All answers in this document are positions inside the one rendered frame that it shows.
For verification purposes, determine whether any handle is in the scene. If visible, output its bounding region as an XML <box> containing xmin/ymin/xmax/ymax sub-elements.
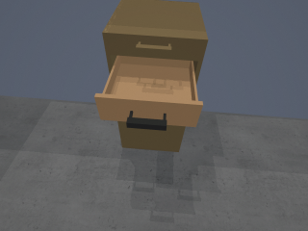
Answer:
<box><xmin>136</xmin><ymin>44</ymin><xmax>172</xmax><ymax>56</ymax></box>
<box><xmin>126</xmin><ymin>111</ymin><xmax>167</xmax><ymax>131</ymax></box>

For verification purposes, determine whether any drawer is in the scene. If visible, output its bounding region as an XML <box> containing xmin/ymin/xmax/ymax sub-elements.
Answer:
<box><xmin>94</xmin><ymin>55</ymin><xmax>203</xmax><ymax>127</ymax></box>

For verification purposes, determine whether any cabinet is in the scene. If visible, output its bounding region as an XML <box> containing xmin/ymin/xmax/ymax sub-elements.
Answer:
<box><xmin>102</xmin><ymin>0</ymin><xmax>208</xmax><ymax>152</ymax></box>

